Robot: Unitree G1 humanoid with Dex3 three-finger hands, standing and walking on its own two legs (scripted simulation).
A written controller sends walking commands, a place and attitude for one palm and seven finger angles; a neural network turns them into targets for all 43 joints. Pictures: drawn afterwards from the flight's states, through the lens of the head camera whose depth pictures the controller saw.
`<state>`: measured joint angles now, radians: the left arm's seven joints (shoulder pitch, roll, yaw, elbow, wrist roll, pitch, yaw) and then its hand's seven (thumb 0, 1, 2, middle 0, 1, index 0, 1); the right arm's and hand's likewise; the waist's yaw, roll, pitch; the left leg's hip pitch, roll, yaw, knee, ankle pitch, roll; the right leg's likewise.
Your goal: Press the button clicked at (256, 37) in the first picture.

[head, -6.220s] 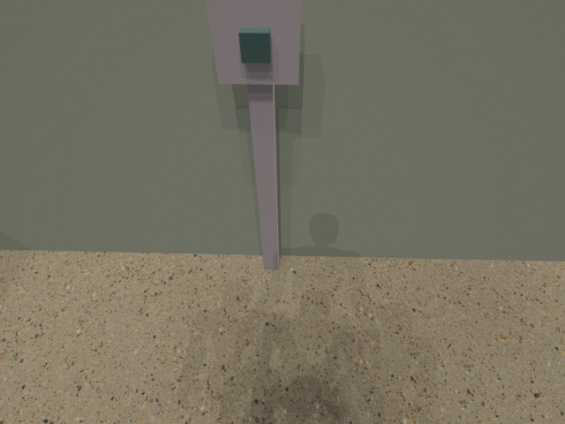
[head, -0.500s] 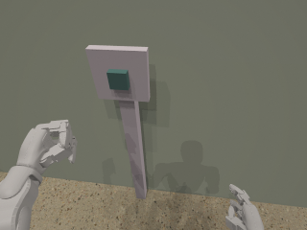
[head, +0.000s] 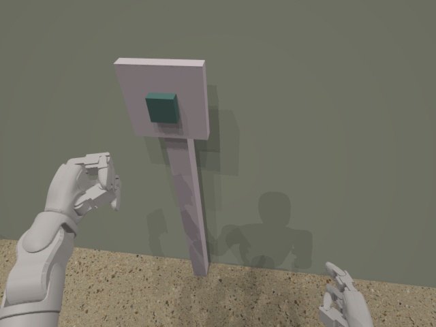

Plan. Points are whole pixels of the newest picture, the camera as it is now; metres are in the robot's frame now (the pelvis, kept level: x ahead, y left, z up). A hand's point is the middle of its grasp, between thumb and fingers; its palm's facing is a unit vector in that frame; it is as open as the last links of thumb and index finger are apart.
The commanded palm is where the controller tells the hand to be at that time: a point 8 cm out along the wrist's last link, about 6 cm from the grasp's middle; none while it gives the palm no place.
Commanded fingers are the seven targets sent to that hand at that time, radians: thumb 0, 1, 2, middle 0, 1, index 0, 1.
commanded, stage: aim a knuckle at the button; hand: left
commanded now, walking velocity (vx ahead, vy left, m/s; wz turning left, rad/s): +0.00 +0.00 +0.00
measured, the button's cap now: (163, 107) +0.50 +0.17 +0.18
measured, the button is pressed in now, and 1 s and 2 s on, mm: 0 0 0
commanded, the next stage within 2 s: press the button with the knuckle in 1.62 s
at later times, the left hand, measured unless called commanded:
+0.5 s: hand (143, 166) +0.34 +0.17 +0.15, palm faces -0.02 -1.00 -0.03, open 3.1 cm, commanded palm +0.32 +0.22 +0.15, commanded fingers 0.00 0.90 0.90 -1.30 -1.50 -1.30 -1.50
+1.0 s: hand (163, 147) +0.40 +0.16 +0.14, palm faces -0.01 -1.00 -0.01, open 3.1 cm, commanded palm +0.37 +0.21 +0.15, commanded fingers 0.00 0.90 0.90 -1.30 -1.50 -1.30 -1.50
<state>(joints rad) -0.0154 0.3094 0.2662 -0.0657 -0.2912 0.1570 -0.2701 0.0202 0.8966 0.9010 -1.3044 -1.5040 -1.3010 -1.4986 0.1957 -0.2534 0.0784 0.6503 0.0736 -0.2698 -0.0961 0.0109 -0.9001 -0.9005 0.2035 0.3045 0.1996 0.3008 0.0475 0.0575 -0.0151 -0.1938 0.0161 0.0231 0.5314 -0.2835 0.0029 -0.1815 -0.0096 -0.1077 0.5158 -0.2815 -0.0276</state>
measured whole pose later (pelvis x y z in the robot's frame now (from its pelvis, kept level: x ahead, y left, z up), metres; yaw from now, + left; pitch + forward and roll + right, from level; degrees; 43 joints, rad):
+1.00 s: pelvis +0.01 +0.01 +0.00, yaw -2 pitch +1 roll +0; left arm -0.46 0.25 0.20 0.47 -0.19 0.02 -0.11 0.02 0.90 0.90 -1.30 -1.50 -1.30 -1.50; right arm 0.25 -0.25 0.05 0.67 0.06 -0.11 -0.06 0.01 -0.90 -0.90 0.20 0.30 0.20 0.30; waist -0.02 0.03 -0.02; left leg -0.24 0.02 0.07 0.51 -0.28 0.01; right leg -0.26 -0.01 -0.06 0.51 -0.27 -0.02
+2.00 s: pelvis +0.00 +0.01 +0.00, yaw -2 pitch +1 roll +0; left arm -0.52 0.25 0.19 0.56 -0.18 -0.02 -0.10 0.02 0.90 0.90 -1.30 -1.50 -1.30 -1.50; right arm 0.27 -0.25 0.05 0.67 0.06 -0.09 -0.06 0.01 -0.90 -0.90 0.20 0.30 0.20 0.30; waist -0.02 0.03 -0.03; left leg -0.26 0.02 0.06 0.52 -0.28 0.01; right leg -0.27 -0.01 -0.06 0.51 -0.26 -0.02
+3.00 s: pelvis -0.03 +0.01 -0.01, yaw -1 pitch +6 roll -1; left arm -0.93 0.35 0.21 1.14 -0.14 -0.25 -0.11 -0.04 0.80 1.01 -1.30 -1.50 -1.34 -1.50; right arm 0.37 -0.28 0.04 0.74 0.05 -0.14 -0.04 0.01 -0.90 -0.90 0.20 0.30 0.20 0.30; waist -0.09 0.02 -0.03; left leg -0.48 0.01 0.04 0.63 -0.27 0.02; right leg -0.46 -0.02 -0.09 0.61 -0.26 -0.02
